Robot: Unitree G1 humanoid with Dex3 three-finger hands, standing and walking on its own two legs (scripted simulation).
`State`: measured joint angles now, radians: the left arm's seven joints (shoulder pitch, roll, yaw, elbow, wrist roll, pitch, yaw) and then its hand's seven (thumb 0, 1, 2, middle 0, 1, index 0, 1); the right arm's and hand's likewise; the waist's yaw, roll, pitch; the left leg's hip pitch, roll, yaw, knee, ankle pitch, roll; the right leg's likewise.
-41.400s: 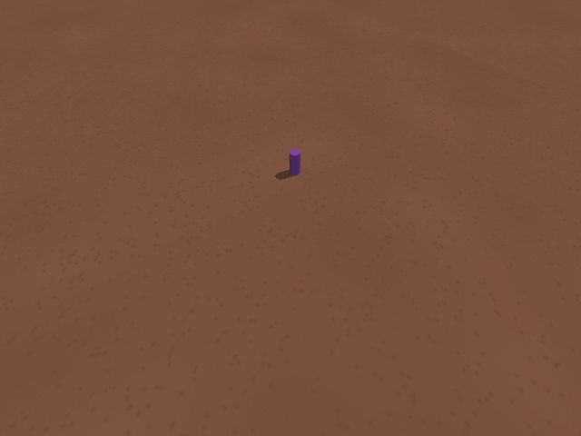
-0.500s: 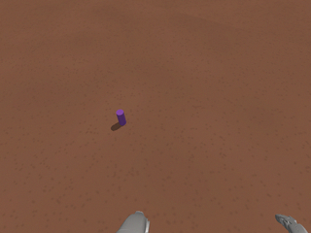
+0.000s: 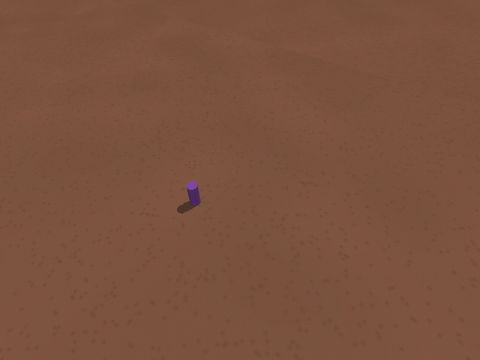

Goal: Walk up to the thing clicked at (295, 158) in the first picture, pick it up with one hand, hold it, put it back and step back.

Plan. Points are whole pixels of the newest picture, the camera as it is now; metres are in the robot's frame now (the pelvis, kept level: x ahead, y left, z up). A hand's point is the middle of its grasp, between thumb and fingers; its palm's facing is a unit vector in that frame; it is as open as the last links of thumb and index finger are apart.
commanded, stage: step back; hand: left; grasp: from the side
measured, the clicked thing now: (193, 194) +1.02 +0.28 -0.70
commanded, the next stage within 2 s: stand in 0.58 s
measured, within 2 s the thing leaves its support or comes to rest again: neither
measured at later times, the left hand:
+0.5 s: hand out of the picture +0.10 +0.29 -0.16, palm faces +0.01 -0.94 -0.35, open 7.4 cm
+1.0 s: hand out of the picture +0.13 +0.27 -0.14, palm faces -0.04 -0.94 -0.33, open 7.4 cm
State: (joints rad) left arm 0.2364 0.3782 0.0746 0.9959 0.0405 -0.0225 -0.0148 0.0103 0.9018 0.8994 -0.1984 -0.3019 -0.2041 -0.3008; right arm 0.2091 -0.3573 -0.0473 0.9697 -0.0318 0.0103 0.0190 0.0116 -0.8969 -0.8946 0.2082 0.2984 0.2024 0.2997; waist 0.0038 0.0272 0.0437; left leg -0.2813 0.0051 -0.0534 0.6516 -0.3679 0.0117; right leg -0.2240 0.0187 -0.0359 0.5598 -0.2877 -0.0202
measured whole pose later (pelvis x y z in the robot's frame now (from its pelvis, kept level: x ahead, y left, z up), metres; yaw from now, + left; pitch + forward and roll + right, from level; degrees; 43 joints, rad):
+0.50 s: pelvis +0.04 +0.03 +0.00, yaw +0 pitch -2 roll -1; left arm 0.15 0.38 0.04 1.05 0.02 -0.01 0.00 0.01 0.90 0.90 -0.20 -0.30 -0.20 -0.30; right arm 0.05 -0.32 -0.02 1.03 -0.02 -0.01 0.00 0.01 -0.90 -0.89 0.21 0.30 0.20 0.30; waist 0.02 -0.01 0.08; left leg -0.31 0.04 0.03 0.57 -0.23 0.00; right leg -0.17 -0.01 -0.01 0.54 -0.33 0.02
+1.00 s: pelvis +0.04 +0.02 +0.02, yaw +0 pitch -3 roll +0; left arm 0.09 0.35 0.00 1.13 0.01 -0.02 -0.01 0.01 0.90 0.90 -0.20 -0.30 -0.20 -0.30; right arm 0.08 -0.35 -0.01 1.16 -0.01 -0.01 0.01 0.01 -0.90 -0.90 0.20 0.30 0.20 0.30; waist -0.02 -0.01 0.05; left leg -0.17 0.03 0.05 0.34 -0.12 -0.01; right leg -0.05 -0.01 0.00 0.32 -0.22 0.02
